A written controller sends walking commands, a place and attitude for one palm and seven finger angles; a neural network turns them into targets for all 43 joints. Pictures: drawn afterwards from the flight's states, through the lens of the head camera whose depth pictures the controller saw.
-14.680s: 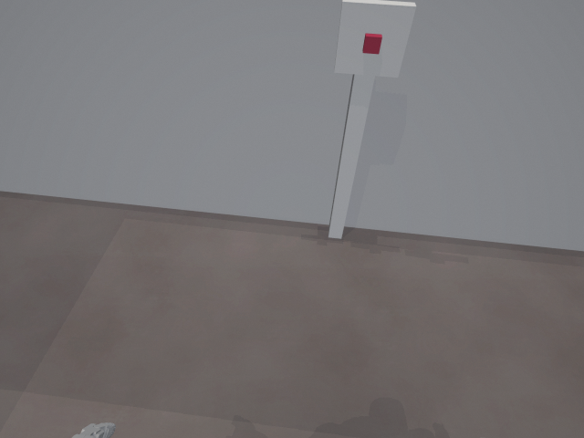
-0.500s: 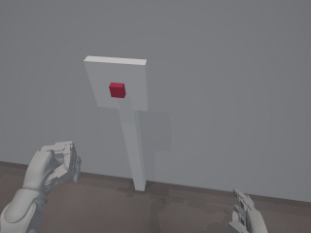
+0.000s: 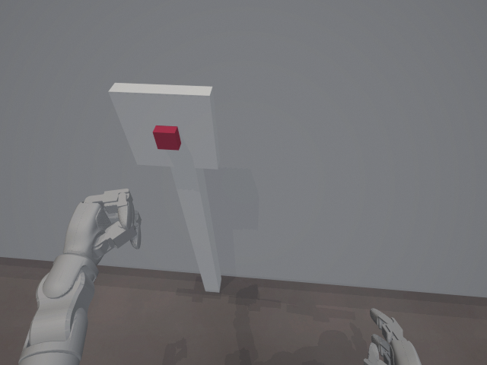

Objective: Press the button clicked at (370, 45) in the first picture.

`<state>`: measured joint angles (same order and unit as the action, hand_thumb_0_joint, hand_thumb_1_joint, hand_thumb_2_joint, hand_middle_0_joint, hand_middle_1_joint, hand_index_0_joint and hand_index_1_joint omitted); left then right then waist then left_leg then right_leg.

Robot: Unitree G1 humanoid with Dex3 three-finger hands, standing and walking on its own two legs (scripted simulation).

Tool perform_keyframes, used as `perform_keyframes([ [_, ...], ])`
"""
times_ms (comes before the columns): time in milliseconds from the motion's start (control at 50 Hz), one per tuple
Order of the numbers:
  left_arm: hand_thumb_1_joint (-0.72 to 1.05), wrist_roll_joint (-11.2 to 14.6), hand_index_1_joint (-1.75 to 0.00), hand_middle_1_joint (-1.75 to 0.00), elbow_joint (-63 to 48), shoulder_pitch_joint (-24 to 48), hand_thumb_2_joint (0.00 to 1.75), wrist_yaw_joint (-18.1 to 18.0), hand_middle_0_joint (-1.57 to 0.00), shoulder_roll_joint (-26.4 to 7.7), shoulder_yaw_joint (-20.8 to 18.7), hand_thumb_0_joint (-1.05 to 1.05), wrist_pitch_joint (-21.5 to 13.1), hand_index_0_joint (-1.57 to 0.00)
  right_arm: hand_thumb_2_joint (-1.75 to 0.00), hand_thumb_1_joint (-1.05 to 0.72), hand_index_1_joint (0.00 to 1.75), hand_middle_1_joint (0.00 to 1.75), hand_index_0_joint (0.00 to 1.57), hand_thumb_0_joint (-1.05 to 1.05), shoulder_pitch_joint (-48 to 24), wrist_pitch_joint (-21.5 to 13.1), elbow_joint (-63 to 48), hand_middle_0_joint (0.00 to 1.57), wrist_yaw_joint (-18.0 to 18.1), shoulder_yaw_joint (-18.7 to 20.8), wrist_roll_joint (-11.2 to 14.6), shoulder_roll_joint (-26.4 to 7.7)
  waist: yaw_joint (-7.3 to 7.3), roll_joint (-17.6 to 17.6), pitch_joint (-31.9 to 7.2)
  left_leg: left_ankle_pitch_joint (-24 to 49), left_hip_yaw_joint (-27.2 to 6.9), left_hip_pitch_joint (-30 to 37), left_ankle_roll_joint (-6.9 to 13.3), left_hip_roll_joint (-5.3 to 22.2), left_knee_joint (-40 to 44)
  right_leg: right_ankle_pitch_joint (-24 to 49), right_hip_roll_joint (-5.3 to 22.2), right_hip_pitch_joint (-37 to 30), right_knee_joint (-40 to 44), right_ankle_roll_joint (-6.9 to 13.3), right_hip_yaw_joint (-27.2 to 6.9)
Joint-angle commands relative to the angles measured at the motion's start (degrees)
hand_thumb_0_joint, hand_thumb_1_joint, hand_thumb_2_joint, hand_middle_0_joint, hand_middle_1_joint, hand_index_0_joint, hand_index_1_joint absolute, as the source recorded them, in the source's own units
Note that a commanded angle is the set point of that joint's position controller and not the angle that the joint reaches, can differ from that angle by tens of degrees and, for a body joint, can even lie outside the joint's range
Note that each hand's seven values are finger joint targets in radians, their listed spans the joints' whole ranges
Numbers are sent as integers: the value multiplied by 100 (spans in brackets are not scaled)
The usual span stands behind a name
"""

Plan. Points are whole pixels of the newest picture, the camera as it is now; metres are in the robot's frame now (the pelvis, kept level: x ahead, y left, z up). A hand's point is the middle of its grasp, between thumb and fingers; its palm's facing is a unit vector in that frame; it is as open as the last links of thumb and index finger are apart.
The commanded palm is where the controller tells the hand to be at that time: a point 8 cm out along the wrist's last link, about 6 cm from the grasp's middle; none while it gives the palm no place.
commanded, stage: aim a knuckle at the button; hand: left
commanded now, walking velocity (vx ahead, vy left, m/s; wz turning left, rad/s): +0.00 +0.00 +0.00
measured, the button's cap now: (167, 136) +0.49 +0.18 +0.11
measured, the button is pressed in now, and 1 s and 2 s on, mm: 0 0 0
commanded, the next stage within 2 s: press the button with the knuckle in 1.36 s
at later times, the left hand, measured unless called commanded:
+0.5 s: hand (160, 194) +0.38 +0.17 +0.08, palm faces -0.04 -1.00 -0.02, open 3.2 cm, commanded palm +0.36 +0.22 +0.09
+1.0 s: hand (165, 185) +0.40 +0.17 +0.07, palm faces -0.03 -1.00 -0.02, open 3.2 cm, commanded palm +0.38 +0.22 +0.08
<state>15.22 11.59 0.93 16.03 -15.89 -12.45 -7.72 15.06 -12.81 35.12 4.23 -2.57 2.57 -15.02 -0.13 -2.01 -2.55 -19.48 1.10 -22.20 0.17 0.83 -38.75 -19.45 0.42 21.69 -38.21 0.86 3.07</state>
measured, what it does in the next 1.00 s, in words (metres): stands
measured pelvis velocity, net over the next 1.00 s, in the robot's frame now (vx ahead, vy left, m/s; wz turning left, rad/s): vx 0.00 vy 0.00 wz -0.03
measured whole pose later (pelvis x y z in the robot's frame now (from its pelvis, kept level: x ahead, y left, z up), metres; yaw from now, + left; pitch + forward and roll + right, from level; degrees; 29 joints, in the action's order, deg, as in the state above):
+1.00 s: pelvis +0.00 +0.00 -0.01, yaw -2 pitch +9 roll +0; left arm 11.0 40.5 25.0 12.4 -16.9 -14.5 -16.0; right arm 19.0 -2.0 35.5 2.0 -1.4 2.1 -14.8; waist -3.4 -1.2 -3.6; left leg -21.2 2.6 -29.9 0.4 1.7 -42.5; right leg -20.3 -0.3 30.0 -41.8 0.8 1.5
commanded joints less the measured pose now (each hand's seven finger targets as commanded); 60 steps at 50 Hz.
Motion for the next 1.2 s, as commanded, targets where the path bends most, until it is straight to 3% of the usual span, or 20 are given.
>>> perform_keyframes([
  [0, 90, 69, -150, -150, -770, 1906, 90, -46, -130, -987, -341, 0, -463, -130, -90, -90, 30, 30, 20, 0, -440, -214, -760, 20, 59, 278, 28, -701, -122, 353, -830, 881, -146, 350, 122, -73, 480, 1007, -89, -141, 624, -42, -147],
  [80, 90, 1, -150, -150, -619, 2478, 90, -79, -130, -1061, -387, 0, -554, -130, -90, -90, 30, 30, 20, 0, -397, -121, -737, 20, 64, 304, 29, -676, -88, -93, -1295, 1058, -124, 538, 106, -105, 453, 1213, -55, -260, 534, -2, -181],
  [160, 90, -3, -150, -150, -91, 2790, 90, -108, -130, -1114, -427, 0, -623, -130, -90, -90, 30, 30, 20, 0, -287, -12, -664, 20, 47, 302, 17, -704, -142, 245, -1319, 1139, -128, 427, 108, -88, 399, 1404, -72, -281, 478, -19, -177],
  [260, 90, -70, -150, -150, 217, 3097, 90, -112, -130, -1000, -301, 0, -728, -130, -90, -90, 30, 30, 20, 0, -215, 140, -702, 20, -17, 325, 25, -686, -125, -49, -1520, 1350, -77, 454, 103, -106, 334, 1698, -68, -294, 373, 2, -194],
  [300, 90, -111, -150, -150, 498, 3134, 90, -151, -130, -1036, -302, 0, -744, -130, -90, -90, 30, 30, 20, 0, -127, 208, -678, 20, -37, 341, 11, -720, -159, 275, -1471, 1357, -98, 350, 122, -82, 287, 1701, -100, -255, 353, -10, -189],
  [380, 90, -172, -150, -150, 757, 3552, 90, -231, -130, -1102, -362, 0, -805, -130, -90, -90, 30, 30, 20, 0, -43, 346, -658, 20, -66, 343, 5, -720, -164, 33, -1541, 1377, -76, 302, 99, -99, 267, 1776, -82, -221, 286, 8, -198],
  [400, 90, -189, -150, -150, 819, 3667, 90, -265, -130, -1189, -402, 0, -840, -130, -90, -90, 30, 30, 20, 0, -4, 381, -650, 20, -75, 350, -6, -742, -202, 282, -1538, 1351, -92, 233, 127, -86, 226, 1744, -101, -225, 284, -9, -215],
  [520, 90, -279, -150, -150, 1210, 4272, 90, -328, -130, -1225, -397, 0, -1054, -130, -90, -90, 30, 30, 20, 0, 144, 533, -576, 20, -98, 385, -15, -730, -252, 70, -1805, 1423, -72, 269, 122, -80, 145, 1835, -120, -159, 191, 8, -236],
  [560, 90, -293, -150, -150, 1310, 4540, 90, -320, -130, -939, -131, 0, -1086, -130, -90, -90, 30, 30, 20, 0, 189, 559, -546, 20, -123, 372, -14, -711, -325, -161, -1825, 1467, -75, 361, 105, -87, 104, 1868, -123, -3, 158, 23, -208],
  [600, 90, -319, -150, -150, 1816, 4719, 90, -357, -130, -1165, -289, 0, -1070, -130, -90, -90, 30, 30, 20, 0, 313, 632, -452, 20, -114, 390, -23, -784, -401, 439, -1642, 1342, -109, 110, 136, -64, 70, 1753, -153, 68, 166, -4, -192],
  [660, 90, -377, -150, -150, 1943, 5032, 90, -392, -130, -1184, -331, 0, -1143, -130, -90, -90, 30, 30, 20, 0, 363, 698, -466, 20, -140, 398, -41, -762, -321, -21, -1918, 1327, -90, 146, 108, -95, 53, 1728, -126, 63, 85, 26, -221],
  [700, 90, -399, -150, -150, 1875, 4501, 90, -427, -130, -1332, -528, 0, -1210, -130, -90, -90, 30, 30, 20, 0, 416, 727, -567, 20, -181, 429, -71, -787, -161, 85, -2286, 1709, -87, 233, 114, -75, 14, 2079, -147, -198, -11, 45, -218],
  [740, 90, -360, -150, -150, 1716, 4475, 90, -419, -130, -1186, -440, 0, -1245, -130, -90, -90, 30, 30, 20, 0, 401, 754, -614, 20, -219, 420, -56, -742, -183, -13, -2263, 1798, -50, 221, 102, -69, 14, 2229, -144, -226, -23, 36, -211],
  [800, 90, -366, -150, -150, 1897, 4298, 90, -421, -130, -1285, -538, 0, -1197, -130, -90, -90, 30, 30, 20, 0, 432, 828, -647, 20, -226, 422, -51, -790, -208, 374, -1947, 1656, -36, -36, 131, -53, 55, 2149, -173, -185, 4, 23, -190],
  [860, 90, -338, -150, -150, 1665, 4387, 90, -400, -130, -1216, -487, 0, -1203, -130, -90, -90, 30, 30, 20, 0, 369, 847, -703, 20, -210, 423, -24, -748, -239, 79, -1901, 1414, 35, 7, 139, -75, 83, 1971, -161, -127, 91, 14, -244],
  [920, 90, -325, -150, -150, 1520, 4726, 90, -401, -130, -1440, -617, 0, -1279, -130, -90, -90, 30, 30, 20, 0, 385, 858, -661, 20, -166, 431, -32, -770, -282, 211, -1972, 1263, -13, 9, 156, -60, 87, 1781, -178, -121, 111, 5, -269],
  [960, 90, -316, -150, -150, 1340, 4624, 90, -355, -130, -1220, -435, 0, -1338, -130, -90, -90, 30, 30, 20, 0, 342, 828, -681, 20, -157, 418, -29, -721, -273, -186, -2101, 1409, -9, 249, 136, -60, 82, 1863, -177, -80, 83, 35, -246],
  [1000, 90, -283, -150, -150, 1442, 4737, 90, -321, -130, -960, -172, 0, -1337, -130, -90, -90, 30, 30, 20, 0, 364, 801, -621, 20, -156, 411, -13, -715, -398, 94, -1937, 1398, -76, 267, 141, -28, 67, 1784, -205, 67, 97, 36, -180],
  [1120, 90, -328, -150, -150, 1834, 4768, 90, -398, -130, -968, -159, 0, -1164, -130, -90, -90, 30, 30, 20, 0, 291, 812, -597, 20, -160, 390, 2, -770, -388, 199, -1560, 919, -109, 28, 130, -47, 141, 1304, -174, 319, 162, 24, -151],
  [1180, 90, -377, -150, -150, 1657, 4839, 90, -478, -130, -945, -142, 0, -1216, -130, -90, -90, 30, 30, 20, 0, 263, 805, -649, 20, -172, 393, -12, -741, -308, -50, -1864, 1071, -140, 208, 106, -59, 113, 1372, -165, 250, 88, 56, -155],
])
